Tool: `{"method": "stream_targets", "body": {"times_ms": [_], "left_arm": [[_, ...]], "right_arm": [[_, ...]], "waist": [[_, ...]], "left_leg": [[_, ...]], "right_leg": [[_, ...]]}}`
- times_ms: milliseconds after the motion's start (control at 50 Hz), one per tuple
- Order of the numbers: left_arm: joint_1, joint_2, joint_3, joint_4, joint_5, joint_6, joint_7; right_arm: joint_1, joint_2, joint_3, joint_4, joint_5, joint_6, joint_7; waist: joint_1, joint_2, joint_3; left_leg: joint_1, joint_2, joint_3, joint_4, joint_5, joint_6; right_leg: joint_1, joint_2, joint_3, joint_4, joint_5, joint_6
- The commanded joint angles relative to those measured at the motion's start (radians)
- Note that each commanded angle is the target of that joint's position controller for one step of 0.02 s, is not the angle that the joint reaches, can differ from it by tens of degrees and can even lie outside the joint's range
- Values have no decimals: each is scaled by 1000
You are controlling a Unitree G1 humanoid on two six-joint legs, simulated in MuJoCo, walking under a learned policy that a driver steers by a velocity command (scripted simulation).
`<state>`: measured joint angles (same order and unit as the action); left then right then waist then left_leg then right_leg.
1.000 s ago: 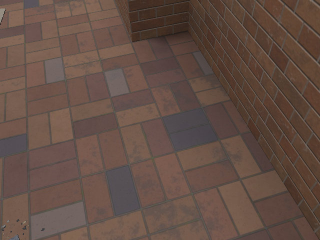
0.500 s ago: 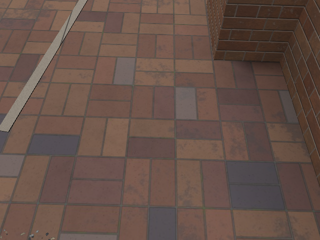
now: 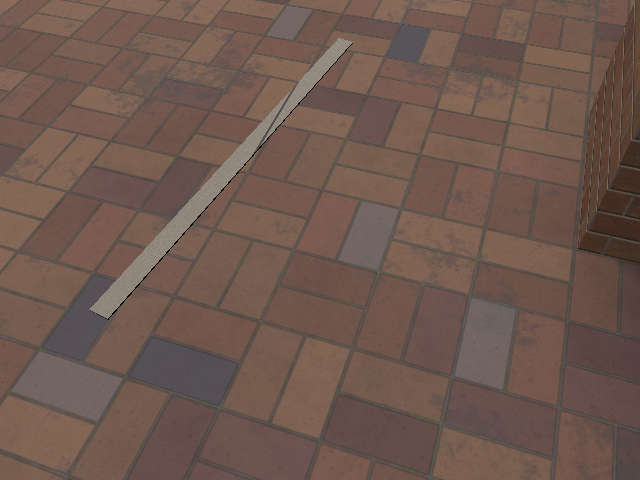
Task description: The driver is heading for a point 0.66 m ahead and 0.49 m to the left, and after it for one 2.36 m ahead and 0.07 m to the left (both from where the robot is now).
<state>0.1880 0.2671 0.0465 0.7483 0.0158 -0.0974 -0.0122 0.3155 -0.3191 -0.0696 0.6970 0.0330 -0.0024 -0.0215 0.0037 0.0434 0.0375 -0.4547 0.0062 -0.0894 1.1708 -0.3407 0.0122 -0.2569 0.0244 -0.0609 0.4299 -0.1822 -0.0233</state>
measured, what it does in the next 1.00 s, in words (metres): walks ahead, turning left: left foot, then right foot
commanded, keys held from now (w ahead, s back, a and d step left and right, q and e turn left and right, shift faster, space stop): w+q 0.12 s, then w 0.50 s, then w+q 0.34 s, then q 0.04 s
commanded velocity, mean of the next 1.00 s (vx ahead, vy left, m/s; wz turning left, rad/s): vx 0.50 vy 0.00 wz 0.33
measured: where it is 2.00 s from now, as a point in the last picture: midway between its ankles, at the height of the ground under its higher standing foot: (258, 367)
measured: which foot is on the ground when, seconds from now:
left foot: up 0.00-0.34, down 0.36-0.90, up 0.92-1.00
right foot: down 0.00-0.36, up 0.38-0.86, down 0.88-1.00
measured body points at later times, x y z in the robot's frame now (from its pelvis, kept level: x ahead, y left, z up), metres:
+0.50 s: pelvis +0.27 +0.08 +0.00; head +0.30 +0.10 +0.45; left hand +0.29 +0.38 -0.13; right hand +0.45 -0.15 -0.10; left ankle +0.30 +0.17 -0.74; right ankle +0.20 -0.09 -0.64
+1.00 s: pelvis +0.56 +0.09 -0.01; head +0.59 +0.09 +0.44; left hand +0.64 +0.39 -0.11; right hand +0.68 -0.17 -0.14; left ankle +0.41 +0.19 -0.65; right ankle +0.66 +0.01 -0.74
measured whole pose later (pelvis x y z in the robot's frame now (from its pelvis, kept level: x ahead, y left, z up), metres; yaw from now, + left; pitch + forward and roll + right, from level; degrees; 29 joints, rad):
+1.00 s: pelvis +0.56 +0.09 -0.01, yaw +19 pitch +1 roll -1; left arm 0.10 0.27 0.04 0.81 0.01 -0.10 -0.03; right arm 0.37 -0.30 -0.06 0.83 0.03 -0.04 -0.02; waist -0.03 0.03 0.05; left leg -0.35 0.00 -0.08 1.15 -0.43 0.03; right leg -0.36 0.00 -0.07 0.50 -0.16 -0.02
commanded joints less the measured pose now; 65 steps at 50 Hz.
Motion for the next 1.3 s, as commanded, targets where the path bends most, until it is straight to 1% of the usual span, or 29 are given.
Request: {"method": "stream_targets", "body": {"times_ms": [20, 80, 200, 260, 300, 320, 340, 360, 380, 400, 420, 440, 460, 480, 540, 680, 800, 840, 860, 880, 900, 920, 940, 980, 1000, 1080, 1160, 1240, 1300], "left_arm": [[27, 109, 28, -21, -6, -19, 9], [44, 145, 39, 9, -13, -14, 15], [100, 179, 39, 69, -27, 0, 14], [144, 212, 46, 113, -47, 15, 9], [138, 239, 50, 130, -56, 26, 11], [132, 259, 57, 133, -66, 32, 11], [116, 250, 50, 137, -65, 37, 14], [118, 212, 32, 124, -45, 34, 17], [221, 75, -15, 80, -12, 20, 6], [185, 127, -6, 104, -32, -6, -2], [83, 192, 15, 66, -66, -14, -13], [36, 178, 11, 51, -65, -22, -11], [25, 167, 12, 57, -45, -22, -8], [47, 165, 16, 67, -35, -12, -9], [83, 124, 11, 86, -29, 19, -13], [-183, 82, -2, 4, -15, 11, -12], [-268, 119, 5, -41, -21, -11, -37], [-205, 144, 17, -27, -21, -19, -36], [-99, 172, 34, 1, -21, -22, -30], [59, 219, 53, 32, -11, -23, -21], [184, 307, 77, 44, 2, -16, -12], [212, 260, 66, 57, -11, -6, -17], [153, 182, 45, 49, -21, -4, -14], [17, 117, 26, 37, -9, 0, -8], [-26, 96, 21, 36, 4, -5, -6], [-89, 131, 38, 53, 1, -16, 2], [-103, 165, 50, 55, -11, 13, 27], [-29, 188, 50, 108, -38, 36, 21], [-38, 161, 35, 134, -53, 42, 6]], "right_arm": [[-28, -56, -24, -89, 4, -4, 6], [-80, -24, -12, -119, -10, -4, 16], [-237, 17, 9, -160, -15, -27, 49], [-294, -1, 6, -184, -14, -29, 62], [-277, -29, -6, -185, -22, -30, 66], [-217, -66, -25, -173, -25, -27, 61], [-62, -107, -50, -123, -24, -23, 53], [111, -165, -77, -71, -21, -13, 35], [158, -273, -92, -52, -23, -12, 24], [149, -189, -65, -71, -20, -25, 29], [82, -142, -45, -63, -25, -41, 40], [27, -118, -38, -58, -21, -52, 43], [-23, -89, -29, -54, -23, -59, 48], [-56, -60, -20, -55, -32, -66, 49], [-69, -67, -22, -36, -28, -85, 45], [29, -113, -26, 45, -24, -84, 17], [97, -135, -36, 106, -10, -61, 2], [89, -143, -41, 112, -14, -49, -3], [75, -136, -37, 109, -18, -43, -3], [71, -100, -21, 94, -30, -41, -2], [181, -2, 7, 72, -28, -53, 3], [216, 6, 14, 75, -7, -66, 5], [128, -103, -16, 69, 17, -68, 4], [5, -112, -25, 39, 5, -57, -2], [13, -95, -31, 42, -4, -45, -5], [28, -25, -24, 19, -13, 1, -9], [-56, -8, -15, -20, -19, 1, 20], [-142, -14, -13, -53, -34, -4, 40], [-60, -57, -30, -8, -54, -16, 32]], "waist": [[24, -152, -14], [28, -114, -1], [73, -93, 45], [67, -104, 73], [27, -132, 46], [-17, -161, -4], [-106, -150, -95], [-177, -105, -201], [-91, 180, -338], [-120, 123, -450], [-114, 77, -261], [-84, 32, -167], [-51, -1, -106], [-16, 16, -87], [22, 15, -61], [-52, 7, 34], [-51, 20, 39], [-16, 47, 3], [40, 47, -62], [109, 26, -202], [96, -175, -379], [93, -352, -467], [102, -235, -302], [59, -126, -84], [21, -146, -50], [-36, -151, -23], [-12, -137, -62], [13, -112, -74], [-53, -79, -106]], "left_leg": [[-215, 88, -31, -51, 57, -6], [-274, 102, -18, -161, 138, -30], [-174, 68, 71, -466, 352, -3], [-158, 50, 93, -557, 287, 31], [-75, 14, 129, -600, 211, 63], [40, -16, 146, -623, 195, 87], [265, -54, 172, -673, 253, 116], [571, 9, 72, -637, 279, 146], [893, 292, -446, -717, 88, 305], [879, 376, -700, -866, 9, 348], [769, 337, -523, -879, 70, 304], [628, 291, -382, -888, 170, 271], [512, 252, -288, -911, 256, 250], [435, 222, -228, -943, 317, 238], [344, 209, -149, -1020, 400, 253], [296, 142, -20, -1052, 367, 203], [456, 217, -109, -939, 381, 175], [480, 218, -132, -858, 496, 157], [460, 176, -111, -741, 611, 136], [344, 119, -79, -524, 546, 105], [-21, -22, 0, -146, 206, 29], [-204, -72, -53, 63, -251, 10], [-286, -6, -86, 141, -203, 17], [-254, 70, -29, 82, -62, 16], [-186, 98, -35, 36, -28, 11], [-109, 107, 15, -108, 31, -28], [-32, 90, 80, -374, 282, -26], [40, 50, 69, -545, 278, 5], [252, 5, 101, -748, 415, 57]], "right_leg": [[183, -276, 242, -249, 78, -141], [205, -310, 176, -280, 147, -174], [209, -278, -7, -298, 266, -146], [299, -320, -17, -284, 339, -143], [349, -332, -40, -205, 579, -130], [352, -315, -69, -113, 739, -108], [298, -281, -105, 63, 827, -81], [95, -237, -114, 310, 628, -43], [-302, -68, -88, 720, -146, 22], [-384, -29, 133, 883, -399, 15], [-495, -79, 134, 908, -342, 0], [-484, -126, 124, 846, -253, -13], [-448, -157, 119, 779, -184, -8], [-386, -181, 130, 739, -130, -4], [-338, -188, 120, 664, -63, 27], [-357, -126, 80, 227, 297, 66], [-327, -84, 122, 51, 252, 31], [-223, -61, 99, 41, 160, 8], [-67, -37, 69, 16, 148, -16], [205, -112, 123, 74, 171, -62], [619, -362, 468, 81, 62, -191], [704, -456, 798, -88, -152, -250], [575, -423, 695, -134, -281, -199], [270, -356, 430, -184, -70, -157], [169, -327, 327, -194, 110, -148], [45, -302, 87, -220, 557, -175], [76, -268, -60, -216, 575, -161], [156, -291, -26, -151, 544, -156], [137, -236, -7, 23, 486, -91]]}}
Keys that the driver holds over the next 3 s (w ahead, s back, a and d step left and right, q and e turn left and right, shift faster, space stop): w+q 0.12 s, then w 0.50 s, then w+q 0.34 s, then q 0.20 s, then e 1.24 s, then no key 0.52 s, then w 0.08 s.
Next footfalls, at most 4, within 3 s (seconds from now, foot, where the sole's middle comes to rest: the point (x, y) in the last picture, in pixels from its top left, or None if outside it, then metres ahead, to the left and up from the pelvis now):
0.36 left None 0.34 0.18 -0.78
0.88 right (334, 381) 0.70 0.02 -0.78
1.32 left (203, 357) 0.76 0.32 -0.78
1.70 right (311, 350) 0.78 0.07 -0.78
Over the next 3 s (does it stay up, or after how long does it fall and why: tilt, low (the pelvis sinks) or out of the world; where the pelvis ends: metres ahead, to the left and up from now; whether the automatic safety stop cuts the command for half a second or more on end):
stays up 0.74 0.14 0.00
